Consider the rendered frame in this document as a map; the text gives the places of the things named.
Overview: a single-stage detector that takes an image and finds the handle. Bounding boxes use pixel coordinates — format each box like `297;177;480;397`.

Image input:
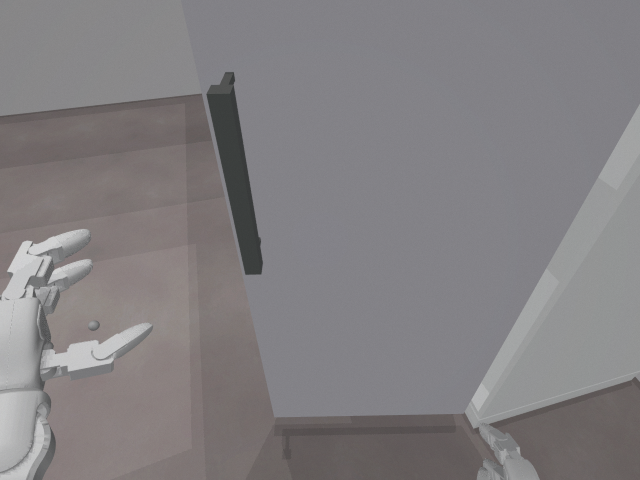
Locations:
206;72;263;275

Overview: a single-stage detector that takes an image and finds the fridge door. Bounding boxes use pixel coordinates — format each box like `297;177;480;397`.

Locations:
181;0;640;417

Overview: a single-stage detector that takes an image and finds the robot left hand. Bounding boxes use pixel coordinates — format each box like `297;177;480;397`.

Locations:
0;229;153;391

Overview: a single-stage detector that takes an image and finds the robot left forearm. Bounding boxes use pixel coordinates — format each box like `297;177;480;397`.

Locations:
0;388;56;480

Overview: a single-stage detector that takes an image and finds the robot right hand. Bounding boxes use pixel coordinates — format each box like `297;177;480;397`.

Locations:
477;423;540;480

